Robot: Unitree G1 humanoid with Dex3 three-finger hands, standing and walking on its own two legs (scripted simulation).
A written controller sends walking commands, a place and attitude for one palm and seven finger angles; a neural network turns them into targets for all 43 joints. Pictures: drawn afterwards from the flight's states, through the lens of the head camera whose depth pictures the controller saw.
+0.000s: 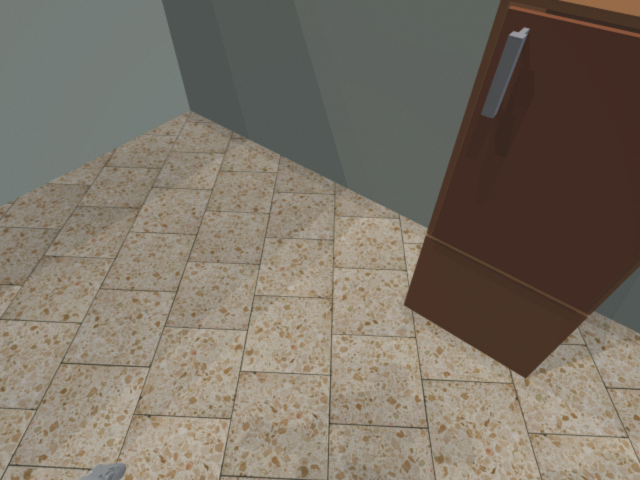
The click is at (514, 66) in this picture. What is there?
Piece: cupboard door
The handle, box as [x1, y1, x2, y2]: [481, 27, 529, 118]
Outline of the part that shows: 524,27 519,32 513,31 509,34 481,114 492,118 496,113 529,29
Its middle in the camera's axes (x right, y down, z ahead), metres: +0.35 -0.31 +0.72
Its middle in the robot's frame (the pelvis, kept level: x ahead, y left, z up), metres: +0.78 -0.31 +0.15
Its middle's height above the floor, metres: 0.92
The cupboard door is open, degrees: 0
